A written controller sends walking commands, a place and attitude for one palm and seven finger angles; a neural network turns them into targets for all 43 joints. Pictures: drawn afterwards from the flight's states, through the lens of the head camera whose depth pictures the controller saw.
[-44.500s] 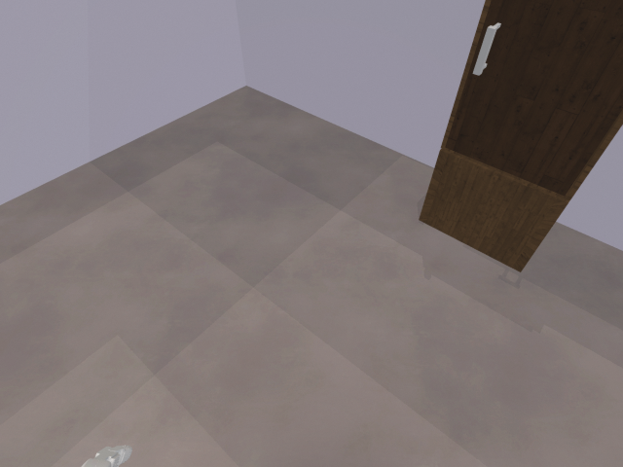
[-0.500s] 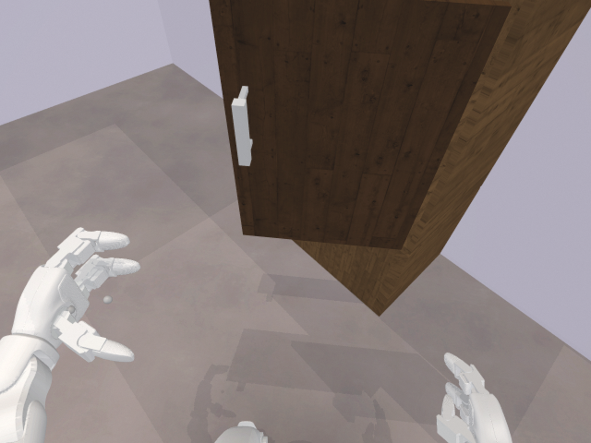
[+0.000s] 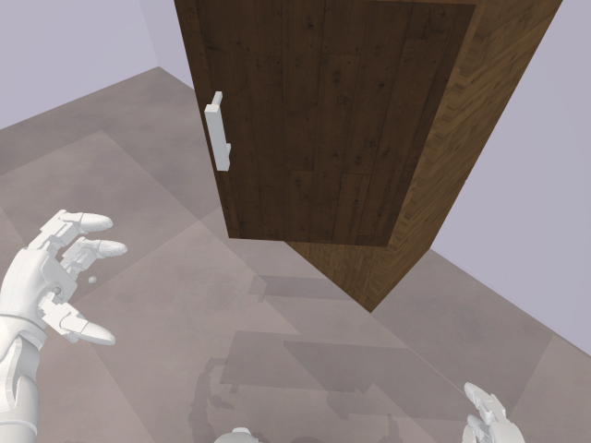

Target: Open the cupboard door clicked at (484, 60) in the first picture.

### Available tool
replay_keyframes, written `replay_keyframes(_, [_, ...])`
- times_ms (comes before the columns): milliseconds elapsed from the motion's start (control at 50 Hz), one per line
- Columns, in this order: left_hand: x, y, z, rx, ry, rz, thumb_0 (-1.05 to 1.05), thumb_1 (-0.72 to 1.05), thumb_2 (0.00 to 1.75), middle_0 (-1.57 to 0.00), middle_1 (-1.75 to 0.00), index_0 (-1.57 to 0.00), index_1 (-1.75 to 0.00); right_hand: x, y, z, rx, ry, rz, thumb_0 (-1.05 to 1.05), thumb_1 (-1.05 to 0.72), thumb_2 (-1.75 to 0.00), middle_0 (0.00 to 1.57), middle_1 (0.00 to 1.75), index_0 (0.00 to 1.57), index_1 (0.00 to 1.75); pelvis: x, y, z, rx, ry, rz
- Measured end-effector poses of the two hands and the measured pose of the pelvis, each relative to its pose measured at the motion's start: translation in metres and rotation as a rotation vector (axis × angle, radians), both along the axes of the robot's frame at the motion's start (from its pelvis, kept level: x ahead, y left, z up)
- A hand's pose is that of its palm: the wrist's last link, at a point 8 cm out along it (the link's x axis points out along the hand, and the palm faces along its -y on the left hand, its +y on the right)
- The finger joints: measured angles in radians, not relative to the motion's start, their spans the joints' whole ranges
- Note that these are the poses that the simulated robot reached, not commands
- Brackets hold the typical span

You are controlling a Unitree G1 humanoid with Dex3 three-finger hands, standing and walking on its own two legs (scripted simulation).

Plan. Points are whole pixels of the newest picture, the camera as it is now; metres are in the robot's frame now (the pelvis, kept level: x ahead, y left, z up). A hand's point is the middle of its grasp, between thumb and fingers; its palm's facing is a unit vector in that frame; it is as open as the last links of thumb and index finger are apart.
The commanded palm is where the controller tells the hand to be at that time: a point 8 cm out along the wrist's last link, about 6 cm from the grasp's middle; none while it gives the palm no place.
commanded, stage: raise the hand with hooked fingers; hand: left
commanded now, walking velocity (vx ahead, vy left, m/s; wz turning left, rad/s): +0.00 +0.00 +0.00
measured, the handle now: (220, 132) +0.61 +0.17 +0.06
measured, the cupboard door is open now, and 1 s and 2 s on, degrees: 41 41 41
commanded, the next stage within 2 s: move the hooked fingers beside the handle in 0.24 s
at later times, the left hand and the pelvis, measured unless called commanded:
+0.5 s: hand (104, 272) +0.30 +0.26 +0.09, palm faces +0.00 -1.00 -0.01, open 14.0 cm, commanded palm +0.29 +0.31 +0.08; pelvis -0.01 -0.01 +0.00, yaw +1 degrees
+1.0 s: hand (141, 213) +0.40 +0.24 +0.08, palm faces -0.03 -1.00 -0.01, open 14.0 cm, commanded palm +0.38 +0.30 +0.08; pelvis +0.00 +0.00 -0.01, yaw -1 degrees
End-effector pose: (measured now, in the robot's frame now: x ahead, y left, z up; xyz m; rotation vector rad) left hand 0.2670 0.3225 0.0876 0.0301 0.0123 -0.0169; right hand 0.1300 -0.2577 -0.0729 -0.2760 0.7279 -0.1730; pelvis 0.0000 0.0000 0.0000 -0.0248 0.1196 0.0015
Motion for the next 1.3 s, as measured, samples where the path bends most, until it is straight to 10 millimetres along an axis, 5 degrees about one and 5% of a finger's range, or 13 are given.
replay_keyframes(440, [0.0,-0.008,0.002,-0.008,-0.019,0.015,-0.02,-0.5,0.3,-0.3,-1.2,-0.3,-1.2,0.008,0.002,-0.006,0.026,-0.014,0.015,0.01,-0.9,-0.9,0.2,0.3,0.2,0.3,-0.004,-0.008,-0.002,0.005,-0.006,0.003])
replay_keyframes(760, [0.08,-0.022,0.001,-0.021,-0.012,-0.021,-0.02,-0.5,0.3,-0.3,-1.2,-0.3,-1.2,-0.027,-0.001,-0.02,0.005,0.121,-0.05,0.01,-0.9,-0.9,0.2,0.3,0.21,0.3,-0.004,-0.001,-0.006,0.0,0.039,-0.007])
replay_keyframes(960, [0.106,-0.021,-0.005,-0.014,-0.002,-0.012,-0.02,-0.5,0.3,-0.3,-1.2,-0.3,-1.2,-0.053,-0.005,-0.03,0.001,0.25,-0.096,0.01,-0.9,-0.9,0.2,0.3,0.2,0.3,0.002,0.003,-0.008,-0.001,0.071,-0.014])
replay_keyframes(1300, [0.156,-0.036,-0.003,-0.026,0.003,0.003,-0.02,-0.5,0.3,-0.3,-1.2,-0.3,-1.2,-0.068,-0.008,-0.039,0.004,0.337,-0.138,0.0,-0.9,-0.9,0.2,0.3,0.2,0.3,0.004,0.0,-0.014,-0.003,0.114,-0.019])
